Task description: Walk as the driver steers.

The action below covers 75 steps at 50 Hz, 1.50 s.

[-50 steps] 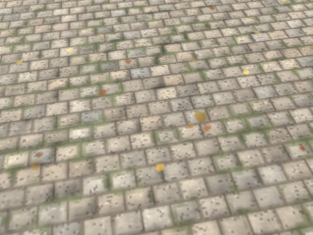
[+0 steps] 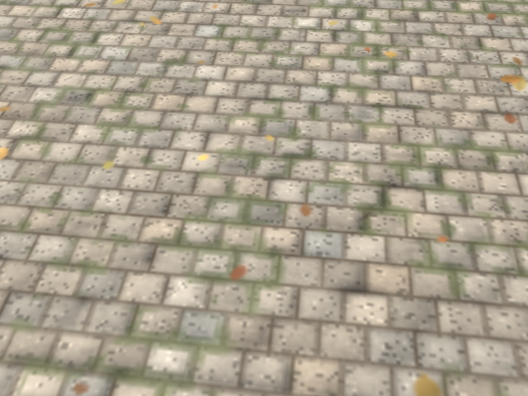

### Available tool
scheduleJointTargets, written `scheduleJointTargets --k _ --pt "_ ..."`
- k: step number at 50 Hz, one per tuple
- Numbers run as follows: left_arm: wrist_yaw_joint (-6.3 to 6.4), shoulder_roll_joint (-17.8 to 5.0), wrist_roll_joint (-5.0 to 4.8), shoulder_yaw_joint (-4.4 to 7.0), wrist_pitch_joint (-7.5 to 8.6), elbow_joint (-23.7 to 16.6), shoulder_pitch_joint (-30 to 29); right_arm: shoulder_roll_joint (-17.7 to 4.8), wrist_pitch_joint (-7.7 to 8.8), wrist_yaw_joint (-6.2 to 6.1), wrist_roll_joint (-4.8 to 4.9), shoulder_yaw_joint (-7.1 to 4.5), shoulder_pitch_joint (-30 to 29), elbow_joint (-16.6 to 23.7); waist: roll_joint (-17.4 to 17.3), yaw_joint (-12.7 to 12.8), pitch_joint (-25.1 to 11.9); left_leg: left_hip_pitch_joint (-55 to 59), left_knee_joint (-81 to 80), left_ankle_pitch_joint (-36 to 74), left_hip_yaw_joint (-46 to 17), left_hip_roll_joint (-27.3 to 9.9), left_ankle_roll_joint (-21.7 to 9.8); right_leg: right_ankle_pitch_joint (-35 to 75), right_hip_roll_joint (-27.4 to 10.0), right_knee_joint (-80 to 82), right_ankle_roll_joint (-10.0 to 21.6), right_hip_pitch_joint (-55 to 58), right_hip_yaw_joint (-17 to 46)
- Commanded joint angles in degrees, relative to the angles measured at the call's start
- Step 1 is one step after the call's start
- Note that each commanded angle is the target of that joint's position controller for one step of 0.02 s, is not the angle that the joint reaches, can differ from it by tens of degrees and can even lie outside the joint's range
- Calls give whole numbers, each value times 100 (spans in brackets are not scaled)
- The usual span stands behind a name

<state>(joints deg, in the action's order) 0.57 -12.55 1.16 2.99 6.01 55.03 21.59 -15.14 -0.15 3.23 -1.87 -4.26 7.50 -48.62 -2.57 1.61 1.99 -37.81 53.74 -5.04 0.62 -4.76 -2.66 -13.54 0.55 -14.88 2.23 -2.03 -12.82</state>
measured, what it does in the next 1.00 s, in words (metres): walks ahead, turning left: left foot, then right foot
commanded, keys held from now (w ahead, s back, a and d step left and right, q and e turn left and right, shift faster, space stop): w+q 0.50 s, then q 0.04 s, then no key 0.46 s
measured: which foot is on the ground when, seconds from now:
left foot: up 0.00-0.18, down 0.20-0.72, up 0.74-1.00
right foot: down 0.00-0.22, up 0.24-0.70, down 0.72-1.00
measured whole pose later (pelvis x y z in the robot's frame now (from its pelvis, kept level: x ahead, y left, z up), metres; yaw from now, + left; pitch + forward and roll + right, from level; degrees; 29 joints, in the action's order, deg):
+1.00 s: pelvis +0.44 +0.09 -0.01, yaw +26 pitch -1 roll +1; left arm 0.3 -11.9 1.3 0.0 1.8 49.4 12.2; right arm -14.3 -2.3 -0.6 -1.4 -2.0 12.7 -50.4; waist -1.8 0.5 4.1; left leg -20.1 46.3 -24.3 -4.9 1.8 0.3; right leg -5.0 2.0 -23.0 4.3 -17.5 -3.4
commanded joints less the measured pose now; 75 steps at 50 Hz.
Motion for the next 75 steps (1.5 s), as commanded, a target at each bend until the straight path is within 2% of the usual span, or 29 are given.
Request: scheduleJointTargets --k 1,6,9,10,11,12,15,17,22,31,35,36,37,38,39,40,42,46,52,55,57,59,63,69,70,71,72,73,75 --pt "21 -679 -2 115 88 -303 -103 33 56 91 -4 111 -599 523 703 -39 288 121 -919 472 275 -3 -42 2034 -1497 680 531 -209 392" --pt "91 -910 19 178 -67 -151 239 -118 57 102 -58 95 -947 746 733 -1 292 546 -1699 -355 719 318 -435 3653 -1702 9 423 633 -49" --pt "100 -1165 11 242 -245 -150 237 -368 117 -9 -80 -58 264 435 779 -517 -474 2066 -2131 -998 900 966 -832 5252 -1676 -2157 341 670 -279" --pt "80 -1139 12 228 -277 -250 166 -646 165 -99 -139 -196 1245 123 429 -955 -1026 3483 -2530 -956 444 840 -1063 4166 -1553 -3667 149 -207 -354" --pt "0 -486 -51 84 -253 -622 324 -1323 173 -187 -163 -366 1469 134 -754 -752 -1588 5253 -2749 -1568 -2109 -894 -1657 15 -918 -5636 -169 -2493 -301" --pt "-68 -773 -21 156 -181 -961 -152 -1595 100 -223 18 -411 1547 296 -738 -804 -1938 5663 -3712 -1255 -4519 -1610 -2156 -1894 -22 -6724 -349 -3754 843" --pt "-77 -732 -22 122 -71 -963 -645 -885 122 -319 129 -236 806 207 332 -303 -244 3775 -3880 548 -2214 -837 -1480 -484 -789 -5654 -237 -3738 1357" --pt "-88 -695 161 119 -274 -893 -359 -654 226 -333 196 -147 549 262 217 10 -289 3142 -3965 1279 -1639 -425 -1337 -415 -871 -5222 -362 -3067 1403" --pt "-147 -600 164 94 -489 -1212 -1100 -850 363 -293 194 -181 1150 158 94 -154 -101 2955 -4227 1132 -1606 -166 -1274 278 -782 -4317 -576 -3503 1276" --pt "-150 -526 37 -55 -363 -1668 -2340 -739 269 -415 138 -106 1998 -33 -183 -638 -73 3757 -3328 3776 -1385 27 -706 1281 -114 -2324 -344 -3274 1069" --pt "-40 -888 59 40 -221 -1289 -1150 -903 310 -490 106 -116 1584 50 -311 -66 -407 3769 -2192 4488 -1579 63 -335 1252 186 -1307 86 -1570 1164" --pt "9 -961 92 60 -112 -1136 -545 -911 360 -465 183 -108 1418 90 -94 300 -655 3497 -1321 3913 -1456 300 -237 2335 -104 -751 213 -659 1312" --pt "65 -1309 163 94 -40 -1106 74 -557 413 -456 270 -8 1520 321 665 399 -1441 2646 232 1196 -1146 708 -97 5045 -1505 -1264 527 746 2463" --pt "3 -1561 44 172 -135 -1121 -66 -274 325 -508 483 -5 2746 181 1818 -170 -2376 1537 1809 -3353 -800 1616 68 7513 -2934 -1525 1693 1850 4165" --pt "-51 -1170 -138 119 -238 -1227 -300 -730 219 -549 178 -56 2655 -85 832 -175 -2205 1450 2112 -2844 -1050 1322 33 6321 -2596 -1171 1653 1127 4204" --pt "-53 -712 -162 -14 -255 -1271 -780 -701 164 -507 93 -60 2159 -82 489 -224 -1390 1381 1954 -2487 -1065 1146 104 5074 -2200 -876 1454 328 3488" --pt "-12 -354 -91 -172 -289 -1244 -1214 -513 32 -414 30 -2 1692 -26 594 -335 -611 1524 1160 -2165 -938 809 217 3827 -1605 -334 1041 -693 2644" --pt "-7 -604 16 -155 -289 -978 -1191 -256 -195 -361 59 100 1787 -190 938 -500 -627 2384 -15 -1972 -504 828 341 2976 -1181 -77 902 -1472 1959" --pt "-42 -835 -9 -78 -530 -739 -983 -248 -268 -431 57 201 1136 -310 1098 -259 -341 2765 -1829 -1523 -107 664 244 -576 -1077 291 788 -1775 2449" --pt "-47 -913 -81 -8 -657 -741 -967 -399 -108 -537 12 191 1170 -358 746 -365 -30 3294 -3094 -1014 -378 459 -5 -1181 -920 166 356 -2346 2727" --pt "-87 -651 -172 -21 -648 -930 -1093 -865 -24 -606 62 74 880 -319 -453 -130 233 2516 -3811 -1983 -1447 -422 -378 -828 -83 -702 24 -2348 1859" --pt "-86 -604 -55 19 -655 -828 -923 -789 25 -650 60 42 525 -232 -761 -55 170 2224 -3982 -1316 -1547 -912 -623 -632 278 -2183 28 -1993 1351" --pt "-23 -541 2 96 -737 -805 -662 -667 36 -709 59 42 460 -131 -429 -63 -103 2911 -3339 2039 -954 -1194 -975 -1531 44 -3487 29 -2429 1195" --pt "-93 -516 -95 110 -760 -974 -674 -950 -109 -624 82 -111 413 -142 -580 -126 -355 3148 -2416 1831 -291 -971 -505 -530 192 -1594 22 -1477 735" --pt "-79 -639 -53 145 -721 -995 -644 -943 -108 -593 75 -131 552 -183 -221 -69 -378 2810 -1916 1065 -71 -806 -217 201 134 -905 96 -1020 1076" --pt "-50 -1240 28 285 -649 -1053 -499 -714 -111 -546 46 -96 701 -63 1066 -116 -495 1849 -562 -784 422 -262 183 1520 -954 -337 372 -330 2764" --pt "-102 -1904 -10 450 -657 -980 -42 -347 -177 -603 95 33 186 314 2071 156 -421 571 253 -3337 349 746 354 3514 -2208 -231 1349 -159 4383" --pt "-109 -1653 -59 410 -667 -889 205 -484 -231 -621 41 27 96 284 1097 170 -461 576 1021 -3239 -238 474 316 3431 -2174 -300 1651 -169 4236" --pt "-27 -1217 -57 303 -744 -1062 -560 -509 -182 -555 148 10 59 192 545 -122 -20 484 999 -2287 -377 270 314 2494 -1445 -297 1302 -609 3325"
Next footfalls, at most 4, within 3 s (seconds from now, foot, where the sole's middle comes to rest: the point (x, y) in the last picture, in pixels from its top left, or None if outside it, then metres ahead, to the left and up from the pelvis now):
0.20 left None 0.25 0.11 -0.78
0.72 right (263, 358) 0.58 0.07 -0.78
1.10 left None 0.43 0.23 -0.78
1.40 right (282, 385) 0.51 0.02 -0.78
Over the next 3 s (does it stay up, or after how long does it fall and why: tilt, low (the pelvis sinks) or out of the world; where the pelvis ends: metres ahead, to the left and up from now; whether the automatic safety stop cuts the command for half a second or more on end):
stays up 0.65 0.07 -0.01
